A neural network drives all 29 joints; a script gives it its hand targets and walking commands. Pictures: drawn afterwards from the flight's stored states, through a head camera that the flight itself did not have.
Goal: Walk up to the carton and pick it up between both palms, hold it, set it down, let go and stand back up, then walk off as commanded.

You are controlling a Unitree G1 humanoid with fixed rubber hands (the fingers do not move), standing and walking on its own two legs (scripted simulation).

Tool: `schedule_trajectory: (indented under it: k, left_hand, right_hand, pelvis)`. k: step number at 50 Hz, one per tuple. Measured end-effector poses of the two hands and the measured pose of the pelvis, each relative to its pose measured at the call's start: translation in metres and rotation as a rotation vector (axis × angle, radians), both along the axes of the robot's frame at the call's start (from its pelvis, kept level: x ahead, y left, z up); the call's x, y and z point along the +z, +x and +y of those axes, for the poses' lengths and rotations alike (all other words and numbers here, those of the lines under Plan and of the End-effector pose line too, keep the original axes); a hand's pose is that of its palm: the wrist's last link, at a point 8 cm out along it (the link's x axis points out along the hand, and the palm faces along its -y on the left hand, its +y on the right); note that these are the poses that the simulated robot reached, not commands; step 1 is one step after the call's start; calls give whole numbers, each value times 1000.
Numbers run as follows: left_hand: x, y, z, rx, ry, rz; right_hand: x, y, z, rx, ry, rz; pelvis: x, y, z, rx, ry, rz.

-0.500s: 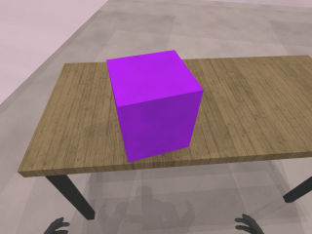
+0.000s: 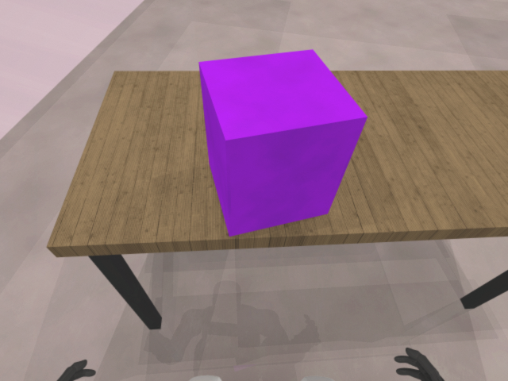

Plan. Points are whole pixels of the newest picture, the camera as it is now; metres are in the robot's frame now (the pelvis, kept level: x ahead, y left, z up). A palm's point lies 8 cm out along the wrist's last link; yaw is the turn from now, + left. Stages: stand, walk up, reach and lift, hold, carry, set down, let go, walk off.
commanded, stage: walk off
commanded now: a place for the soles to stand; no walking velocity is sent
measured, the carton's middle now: (269, 145) +0.49 -0.01 +0.07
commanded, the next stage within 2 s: none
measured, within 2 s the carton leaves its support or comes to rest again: neither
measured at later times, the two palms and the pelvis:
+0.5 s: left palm out of the picture -0.03 +0.31 -0.10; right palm out of the picture -0.01 -0.28 -0.09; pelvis -0.11 -0.01 +0.00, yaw +0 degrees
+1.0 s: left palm out of the picture -0.16 +0.30 -0.07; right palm out of the picture -0.14 -0.31 -0.12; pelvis -0.23 -0.02 +0.00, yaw +0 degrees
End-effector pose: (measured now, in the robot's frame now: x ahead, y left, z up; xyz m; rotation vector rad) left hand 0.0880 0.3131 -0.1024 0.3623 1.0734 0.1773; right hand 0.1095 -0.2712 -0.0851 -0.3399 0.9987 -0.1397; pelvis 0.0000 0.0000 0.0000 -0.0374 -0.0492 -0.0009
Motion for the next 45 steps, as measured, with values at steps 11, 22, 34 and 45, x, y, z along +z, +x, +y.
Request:
schedule_trajectory:
  k: [11, 22, 34, 45]
  left_hand:
    - [-3, -42, 20, 11, -16, 71]
    - [-4, -95, 5, 6, 7, 70]
    - [16, -197, -36, 48, 92, 85]
    - [44, -233, -34, 40, 115, 77]
  right_hand:
    - [18, -44, 14, -8, -53, 32]
    - [1, -99, -2, -22, -32, 29]
    - [-42, -162, -40, -9, 55, 46]
    - [-35, -222, -44, 17, 59, 122]
  pelvis:
    - [12, -37, 19, -2, -21, -3]
    - [2, -89, 3, -3, 1, -16]
    - [-10, -159, -37, -12, 76, -58]
    - [9, -205, -35, 9, 86, -3]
